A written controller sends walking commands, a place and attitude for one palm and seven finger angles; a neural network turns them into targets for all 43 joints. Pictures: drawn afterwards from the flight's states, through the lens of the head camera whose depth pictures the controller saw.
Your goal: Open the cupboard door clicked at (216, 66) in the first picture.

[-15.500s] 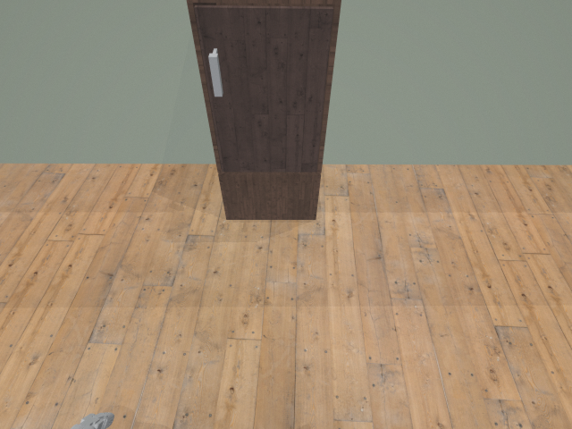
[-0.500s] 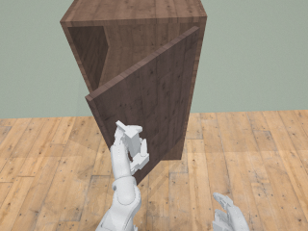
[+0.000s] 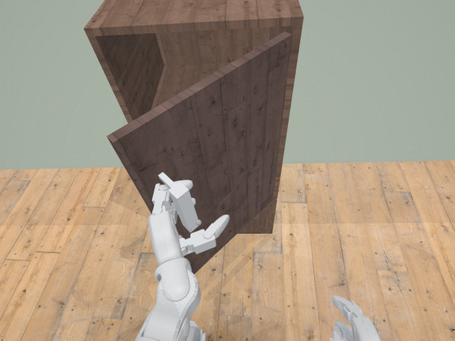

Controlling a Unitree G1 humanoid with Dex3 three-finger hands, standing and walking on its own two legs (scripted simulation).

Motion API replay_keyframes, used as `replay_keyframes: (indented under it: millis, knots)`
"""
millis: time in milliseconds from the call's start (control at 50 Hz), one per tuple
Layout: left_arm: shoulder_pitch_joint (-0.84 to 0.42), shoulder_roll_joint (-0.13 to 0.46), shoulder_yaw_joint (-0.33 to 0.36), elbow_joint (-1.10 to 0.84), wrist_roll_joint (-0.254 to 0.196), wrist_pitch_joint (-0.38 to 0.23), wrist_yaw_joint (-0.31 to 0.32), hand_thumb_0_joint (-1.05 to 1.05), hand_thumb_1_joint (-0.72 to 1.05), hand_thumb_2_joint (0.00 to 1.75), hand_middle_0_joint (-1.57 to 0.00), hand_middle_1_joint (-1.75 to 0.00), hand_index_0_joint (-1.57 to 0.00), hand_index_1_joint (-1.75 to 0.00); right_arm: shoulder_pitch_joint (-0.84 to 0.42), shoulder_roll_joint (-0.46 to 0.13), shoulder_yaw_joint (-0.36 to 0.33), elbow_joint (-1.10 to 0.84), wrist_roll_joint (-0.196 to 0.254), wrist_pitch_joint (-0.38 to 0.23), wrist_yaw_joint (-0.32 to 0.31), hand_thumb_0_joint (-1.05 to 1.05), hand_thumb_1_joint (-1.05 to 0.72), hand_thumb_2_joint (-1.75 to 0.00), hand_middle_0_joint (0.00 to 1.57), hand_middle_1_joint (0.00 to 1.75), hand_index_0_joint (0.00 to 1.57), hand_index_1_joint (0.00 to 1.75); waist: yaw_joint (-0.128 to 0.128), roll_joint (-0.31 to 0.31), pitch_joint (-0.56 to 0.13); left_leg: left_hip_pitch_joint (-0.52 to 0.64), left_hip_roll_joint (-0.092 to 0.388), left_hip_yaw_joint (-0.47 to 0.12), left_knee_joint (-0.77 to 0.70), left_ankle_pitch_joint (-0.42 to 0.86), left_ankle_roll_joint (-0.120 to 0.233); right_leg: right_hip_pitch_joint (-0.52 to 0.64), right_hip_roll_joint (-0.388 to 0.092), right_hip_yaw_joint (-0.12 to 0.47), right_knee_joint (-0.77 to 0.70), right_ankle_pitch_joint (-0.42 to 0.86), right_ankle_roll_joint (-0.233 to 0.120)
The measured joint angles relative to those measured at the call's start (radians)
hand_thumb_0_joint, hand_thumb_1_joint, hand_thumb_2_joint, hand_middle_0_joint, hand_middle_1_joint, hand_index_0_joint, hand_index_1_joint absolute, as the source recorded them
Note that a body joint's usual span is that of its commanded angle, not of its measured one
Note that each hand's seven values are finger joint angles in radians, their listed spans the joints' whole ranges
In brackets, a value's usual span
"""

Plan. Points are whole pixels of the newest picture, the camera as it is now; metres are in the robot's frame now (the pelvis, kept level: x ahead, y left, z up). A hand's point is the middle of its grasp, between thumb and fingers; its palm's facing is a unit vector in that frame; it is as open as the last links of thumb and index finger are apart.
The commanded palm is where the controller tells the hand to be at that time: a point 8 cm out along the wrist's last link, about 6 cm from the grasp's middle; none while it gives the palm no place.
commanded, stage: open thumb and fingers to let go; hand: left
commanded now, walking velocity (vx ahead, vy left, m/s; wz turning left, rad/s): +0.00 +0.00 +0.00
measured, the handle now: (178, 202) +0.36 +0.10 +0.05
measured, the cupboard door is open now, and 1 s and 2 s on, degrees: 45 52 51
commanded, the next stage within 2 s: slide the hand sideways off the handle in 0.42 s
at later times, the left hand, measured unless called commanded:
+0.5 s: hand (196, 221) +0.32 +0.06 +0.04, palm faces +0.27 -0.96 -0.05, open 15.0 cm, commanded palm +0.27 +0.08 +0.05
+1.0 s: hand (205, 250) +0.26 +0.04 +0.05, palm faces -0.12 -0.99 +0.00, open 16.2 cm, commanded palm +0.24 +0.11 +0.05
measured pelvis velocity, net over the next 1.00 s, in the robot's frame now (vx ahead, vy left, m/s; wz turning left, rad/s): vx -0.02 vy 0.06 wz -0.07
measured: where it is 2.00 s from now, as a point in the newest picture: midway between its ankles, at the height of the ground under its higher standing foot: outside the picture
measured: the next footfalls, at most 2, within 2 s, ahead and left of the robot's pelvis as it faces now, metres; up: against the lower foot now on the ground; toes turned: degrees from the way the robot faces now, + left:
none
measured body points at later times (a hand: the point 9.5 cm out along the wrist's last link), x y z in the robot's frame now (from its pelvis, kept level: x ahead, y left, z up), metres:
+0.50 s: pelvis +0.00 +0.03 +0.00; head +0.05 +0.00 +0.44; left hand +0.30 +0.11 +0.05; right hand +0.16 -0.19 -0.12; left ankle +0.05 +0.17 -0.67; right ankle -0.04 -0.04 -0.67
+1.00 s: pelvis -0.02 +0.06 -0.01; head +0.03 +0.04 +0.44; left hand +0.26 +0.10 +0.05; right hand +0.12 -0.17 -0.11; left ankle +0.05 +0.17 -0.67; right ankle -0.04 -0.04 -0.67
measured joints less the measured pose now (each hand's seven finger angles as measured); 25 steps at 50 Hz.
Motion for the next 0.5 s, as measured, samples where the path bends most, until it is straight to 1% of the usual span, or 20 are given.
replay_keyframes:
  millis: [100, 200, 280, 380, 500]
  knots:
    - [-0.008, -0.001, 0.000, 0.021, -0.003, -0.002, 0.004, 0.00, -0.22, 0.42, -0.30, -1.21, -0.31, -1.22, -0.002, 0.002, 0.002, 0.005, 0.000, -0.002, -0.005, 0.02, -0.90, -0.90, 0.20, 0.30, 0.20, 0.30, -0.002, 0.001, 0.001, -0.009, -0.001, 0.001, 0.007, -0.004, 0.000, -0.009, 0.000, 0.003, 0.006, -0.001, 0.002]
    - [-0.029, -0.003, -0.004, 0.036, 0.001, -0.008, 0.018, 0.00, -0.39, 0.35, -0.28, -1.11, -0.29, -1.12, -0.011, 0.006, 0.001, 0.006, -0.002, -0.010, -0.007, 0.02, -0.90, -0.90, 0.20, 0.30, 0.20, 0.30, -0.003, 0.005, 0.002, -0.025, -0.001, 0.003, 0.021, -0.009, -0.004, -0.023, -0.001, 0.005, 0.015, -0.003, 0.007]
    - [-0.042, -0.003, -0.014, 0.042, 0.003, -0.003, 0.024, -0.01, -0.45, 0.32, -0.26, -0.97, -0.26, -0.98, -0.017, 0.010, 0.002, 0.003, -0.003, -0.012, -0.006, 0.02, -0.90, -0.90, 0.20, 0.30, 0.20, 0.30, -0.001, 0.008, 0.001, -0.032, -0.002, 0.006, 0.029, -0.012, -0.005, -0.028, -0.003, 0.009, 0.019, -0.003, 0.014]
    - [-0.062, -0.002, -0.037, 0.057, 0.006, 0.005, 0.032, -0.01, -0.48, 0.31, -0.24, -0.76, -0.24, -0.78, -0.024, 0.015, 0.006, 0.001, -0.002, -0.014, -0.003, 0.02, -0.90, -0.90, 0.20, 0.30, 0.20, 0.30, 0.002, 0.009, 0.002, -0.034, -0.003, 0.008, 0.035, -0.014, 0.001, -0.027, -0.005, 0.011, 0.018, 0.000, 0.022]
    - [-0.080, -0.002, -0.057, 0.068, 0.003, 0.021, 0.033, -0.01, -0.49, 0.30, -0.32, -0.60, -0.31, -0.66, -0.036, 0.020, 0.010, 0.005, -0.002, -0.016, 0.003, 0.02, -0.90, -0.90, 0.20, 0.30, 0.20, 0.30, 0.008, 0.010, 0.002, -0.039, -0.004, 0.008, 0.047, -0.015, 0.010, -0.027, -0.005, 0.011, 0.017, 0.005, 0.031]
